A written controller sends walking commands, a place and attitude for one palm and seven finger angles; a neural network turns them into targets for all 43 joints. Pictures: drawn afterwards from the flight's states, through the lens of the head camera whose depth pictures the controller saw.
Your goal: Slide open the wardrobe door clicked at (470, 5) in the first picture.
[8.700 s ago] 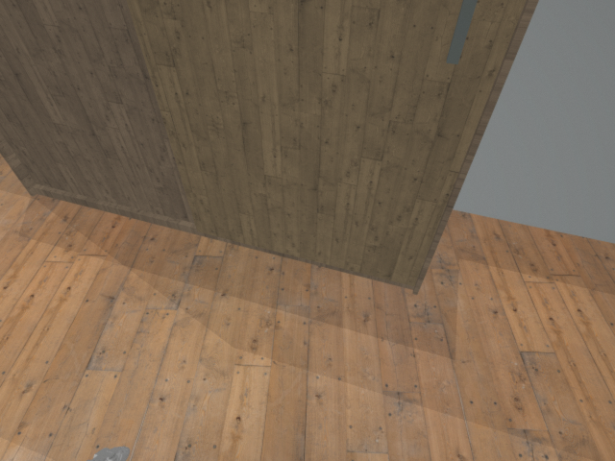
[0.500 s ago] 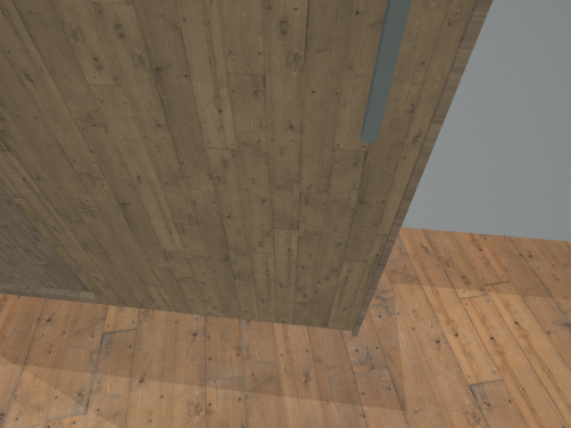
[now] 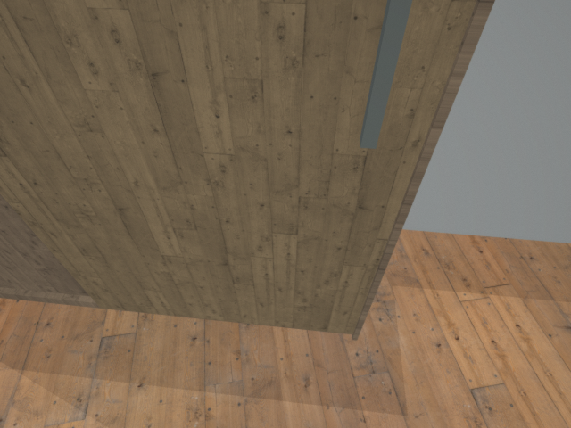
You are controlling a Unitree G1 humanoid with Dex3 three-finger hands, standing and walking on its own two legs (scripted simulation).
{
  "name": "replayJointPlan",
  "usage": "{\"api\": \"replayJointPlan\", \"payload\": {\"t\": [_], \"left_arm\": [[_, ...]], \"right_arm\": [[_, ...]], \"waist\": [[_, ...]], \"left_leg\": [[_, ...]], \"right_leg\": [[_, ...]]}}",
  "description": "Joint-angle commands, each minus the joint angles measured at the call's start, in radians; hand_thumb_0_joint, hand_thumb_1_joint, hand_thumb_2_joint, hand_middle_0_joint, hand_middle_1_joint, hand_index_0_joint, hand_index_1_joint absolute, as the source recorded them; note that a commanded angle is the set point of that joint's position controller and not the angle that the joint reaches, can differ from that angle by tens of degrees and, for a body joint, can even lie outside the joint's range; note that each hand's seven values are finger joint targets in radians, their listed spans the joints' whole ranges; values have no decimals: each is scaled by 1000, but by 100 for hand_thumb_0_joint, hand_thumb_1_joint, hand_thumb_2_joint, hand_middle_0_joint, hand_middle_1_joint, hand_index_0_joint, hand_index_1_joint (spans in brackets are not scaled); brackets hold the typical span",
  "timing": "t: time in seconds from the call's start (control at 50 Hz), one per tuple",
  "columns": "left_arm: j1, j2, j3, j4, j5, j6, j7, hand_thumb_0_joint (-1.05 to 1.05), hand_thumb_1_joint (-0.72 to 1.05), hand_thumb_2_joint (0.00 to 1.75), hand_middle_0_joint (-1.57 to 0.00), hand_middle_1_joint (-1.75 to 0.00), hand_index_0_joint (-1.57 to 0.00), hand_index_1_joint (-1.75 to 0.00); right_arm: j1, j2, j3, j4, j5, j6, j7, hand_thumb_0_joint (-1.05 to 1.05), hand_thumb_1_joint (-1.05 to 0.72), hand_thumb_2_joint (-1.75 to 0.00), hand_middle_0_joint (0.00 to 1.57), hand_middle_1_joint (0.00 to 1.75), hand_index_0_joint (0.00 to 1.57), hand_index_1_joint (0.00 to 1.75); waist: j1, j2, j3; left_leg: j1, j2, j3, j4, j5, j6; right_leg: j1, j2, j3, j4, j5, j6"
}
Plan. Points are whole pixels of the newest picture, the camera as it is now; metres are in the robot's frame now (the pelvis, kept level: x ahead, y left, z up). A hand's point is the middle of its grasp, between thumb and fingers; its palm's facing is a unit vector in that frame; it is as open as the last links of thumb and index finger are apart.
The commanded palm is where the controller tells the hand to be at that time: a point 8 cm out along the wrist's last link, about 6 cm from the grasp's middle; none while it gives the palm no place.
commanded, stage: look again from close up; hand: right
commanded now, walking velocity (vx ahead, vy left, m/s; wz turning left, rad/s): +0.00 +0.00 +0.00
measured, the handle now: (381, 66) +0.53 -0.09 +0.26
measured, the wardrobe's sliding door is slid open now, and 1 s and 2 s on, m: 0.00 0.00 0.00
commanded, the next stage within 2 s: raise the hand with hooked fingers in 0.22 s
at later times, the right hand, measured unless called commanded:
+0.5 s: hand (448, 403) +0.18 -0.20 -0.03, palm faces +0.26 +0.96 -0.11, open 7.6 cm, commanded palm +0.11 -0.25 -0.04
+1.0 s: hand (484, 385) +0.18 -0.21 +0.05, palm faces +0.05 +0.99 -0.09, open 10.2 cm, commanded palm +0.14 -0.26 +0.07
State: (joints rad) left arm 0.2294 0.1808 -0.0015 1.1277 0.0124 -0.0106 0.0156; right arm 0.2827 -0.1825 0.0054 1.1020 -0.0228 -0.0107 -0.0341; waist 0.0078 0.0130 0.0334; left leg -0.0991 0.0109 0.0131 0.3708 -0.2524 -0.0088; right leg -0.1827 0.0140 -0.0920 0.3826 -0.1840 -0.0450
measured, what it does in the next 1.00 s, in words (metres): stands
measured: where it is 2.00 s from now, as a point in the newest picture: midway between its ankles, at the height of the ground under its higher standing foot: outside the picture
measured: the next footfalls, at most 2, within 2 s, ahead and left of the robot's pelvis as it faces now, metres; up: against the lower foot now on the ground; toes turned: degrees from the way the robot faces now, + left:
none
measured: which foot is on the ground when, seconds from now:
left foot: down 0.00-1.00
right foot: down 0.00-1.00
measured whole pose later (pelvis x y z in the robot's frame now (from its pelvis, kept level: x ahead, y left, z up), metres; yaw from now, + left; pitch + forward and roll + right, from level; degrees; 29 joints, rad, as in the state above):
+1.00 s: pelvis -0.02 +0.04 -0.04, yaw -4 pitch +3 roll +2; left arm 0.23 0.24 -0.05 0.64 -0.04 -0.27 0.10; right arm 0.29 -0.36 -0.31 0.04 0.35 -0.21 0.41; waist -0.02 -0.04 -0.06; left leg -0.37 -0.04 0.12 0.74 -0.42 0.05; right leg -0.51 -0.04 0.02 0.79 -0.33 0.01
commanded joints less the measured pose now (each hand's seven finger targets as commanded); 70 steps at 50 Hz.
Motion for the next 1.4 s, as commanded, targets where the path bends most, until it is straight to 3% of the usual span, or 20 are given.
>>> {"api": "replayJointPlan", "payload": {"t": [0.0,0.28,0.3,0.32,0.34,0.36,0.38,0.4,0.42,0.46,0.48,0.54,0.58,0.62,0.68,0.78,0.9,0.98,1.1,1.38], "left_arm": [[35,142,22,-38,-5,-16,10,0,90,90,-20,-30,-20,-30],[9,174,23,-40,-5,-19,10,0,90,90,-20,-30,-20,-30],[-1,135,11,-97,-9,-30,1,0,90,90,-20,-30,-20,-30],[30,280,55,-440,-63,-147,37,0,90,90,-20,-30,-20,-30],[-44,205,23,-425,-52,-244,65,0,90,90,-20,-30,-20,-30],[-20,129,12,-368,-58,-262,66,0,90,90,-20,-30,-20,-30],[35,161,43,-394,-62,-271,54,0,90,90,-20,-30,-20,-30],[-26,200,51,-471,-52,-278,45,0,90,90,-20,-30,-20,-30],[-38,208,71,-489,-37,-281,49,0,90,90,-20,-30,-20,-30],[-74,197,72,-531,-25,-273,42,0,90,90,-20,-30,-20,-30],[-80,192,79,-550,-29,-269,26,0,90,90,-20,-30,-20,-30],[-125,202,91,-629,-34,-265,-8,0,90,90,-20,-30,-20,-30],[-141,209,92,-703,-49,-254,0,0,90,90,-20,-30,-20,-30],[-148,201,79,-765,-64,-246,24,0,90,90,-20,-30,-20,-30],[-83,181,61,-758,-52,-252,58,0,90,90,-20,-30,-20,-30],[-36,191,35,-676,-44,-293,87,0,90,90,-20,-30,-20,-30],[-76,201,15,-652,-66,-323,106,0,90,90,-20,-30,-20,-30],[-100,190,6,-667,-66,-334,100,0,90,90,-20,-30,-20,-30],[-84,195,4,-673,-70,-368,81,0,90,90,-20,-30,-20,-30],[-125,188,-28,-661,-82,-349,103,0,90,90,-20,-30,-20,-30]], "right_arm": [[53,-117,-22,-30,4,-16,-6,0,-90,-90,20,30,20,30],[28,-153,-25,-31,4,-16,-2,0,-90,-90,20,30,20,30],[72,-85,-1,-17,-7,-33,-45,0,-90,-90,20,30,20,30],[-634,-399,-249,-1508,178,-227,-36,0,-88,-89,20,32,20,32],[-168,-324,-195,-1347,112,-194,-58,0,-85,-88,20,33,20,33],[175,7,-19,-1055,153,-87,-61,0,-83,-87,21,34,21,34],[170,31,-31,-1062,171,-66,-52,0,-81,-86,21,36,21,36],[-27,-72,-91,-1219,184,-134,-42,0,-78,-85,21,37,21,37],[37,-153,-204,-1174,196,-195,-21,0,-76,-84,21,39,21,39],[227,-69,-206,-1019,234,-322,70,0,-71,-82,21,42,21,42],[318,-55,-222,-932,243,-387,130,0,-69,-81,22,43,22,43],[328,-127,-279,-935,295,-568,342,0,-62,-78,22,48,22,48],[340,-212,-367,-982,336,-507,407,0,-57,-76,22,51,22,51],[209,-251,-398,-1164,387,-420,420,0,-53,-74,23,54,23,54],[22,-270,-402,-1375,408,-400,366,0,-46,-71,23,58,23,58],[-149,-273,-320,-1423,365,-446,355,0,-34,-66,24,66,24,66],[-123,-379,-418,-1259,395,-280,450,0,-20,-60,25,75,25,75],[-79,-403,-517,-1211,448,-189,440,0,-11,-56,26,81,26,81],[-114,-388,-508,-1326,446,-164,426,0,3,-50,27,90,27,90],[-393,-464,-527,-1432,416,38,403,0,36,-36,29,111,29,111]], "waist": [[-6,-17,25],[-7,-13,-2],[-8,-35,25],[80,-161,-478],[-37,-322,-458],[26,-222,-283],[21,-147,-182],[47,-65,-57],[26,-7,-56],[-10,160,-13],[-46,136,-10],[-55,109,-114],[-88,15,-196],[-72,-27,-279],[-12,-39,-260],[60,-78,-186],[-8,-92,-194],[-54,2,-196],[-61,-30,-230],[-73,-142,-176]], "left_leg": [[-83,103,-78,-72,120,24],[-63,109,-79,-83,143,23],[-109,124,-85,-30,292,17],[-76,2,29,78,338,37],[-148,-7,26,161,116,49],[-226,-10,64,184,21,29],[-245,-4,74,180,-14,23],[-287,-11,82,138,-16,27],[-306,-16,86,113,-18,29],[-401,-35,114,196,-63,28],[-422,-33,106,239,-67,36],[-490,-18,59,371,-39,43],[-431,-9,9,364,-40,40],[-407,-7,-8,330,-104,25],[-430,3,-82,269,-129,-1],[-437,-5,-79,240,-27,-1],[-296,28,-109,149,-18,-14],[-209,41,-104,128,84,-36],[-181,15,-38,139,228,-26],[-152,-33,48,54,126,31]], "right_leg": [[48,-137,146,-85,107,16],[79,-142,147,-86,153,16],[30,-152,109,99,321,33],[326,-28,152,29,385,57],[408,-98,147,12,495,54],[276,-95,140,-16,425,67],[160,-83,146,-4,336,74],[38,-68,154,36,131,57],[-32,-50,143,79,21,49],[-188,-39,131,171,-21,50],[-245,-27,117,219,-21,56],[-379,-9,81,376,-50,55],[-385,7,58,396,-55,40],[-356,8,52,392,-89,30],[-328,-10,85,426,-95,18],[-260,-32,121,420,-52,1],[-223,-31,131,336,-33,5],[-212,-32,139,287,9,15],[-102,-30,122,221,93,9],[83,-30,147,66,84,18]]}}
